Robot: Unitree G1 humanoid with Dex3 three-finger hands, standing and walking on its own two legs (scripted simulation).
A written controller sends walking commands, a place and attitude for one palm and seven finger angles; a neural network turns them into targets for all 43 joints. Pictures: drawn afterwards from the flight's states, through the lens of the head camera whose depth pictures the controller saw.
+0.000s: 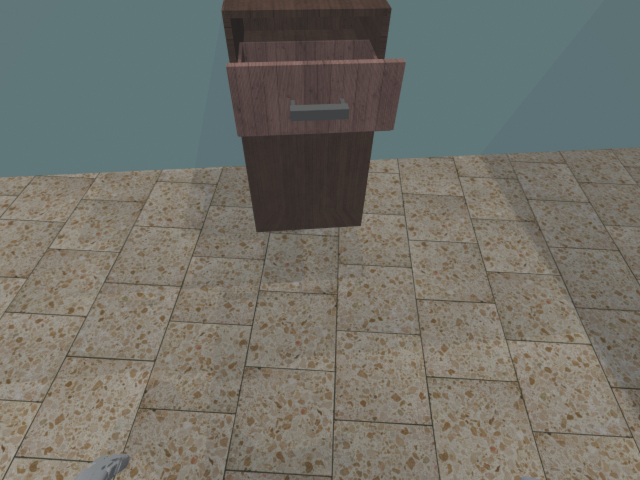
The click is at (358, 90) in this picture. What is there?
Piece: drawer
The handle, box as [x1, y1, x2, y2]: [290, 98, 348, 120]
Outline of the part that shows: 347,103 344,102 343,98 340,99 339,104 295,105 294,100 290,100 290,117 291,120 347,118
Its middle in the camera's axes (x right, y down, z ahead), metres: -0.01 -0.31 +0.92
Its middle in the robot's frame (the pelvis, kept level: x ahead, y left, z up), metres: +0.90 +0.06 -0.01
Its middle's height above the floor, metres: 0.76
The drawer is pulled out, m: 0.28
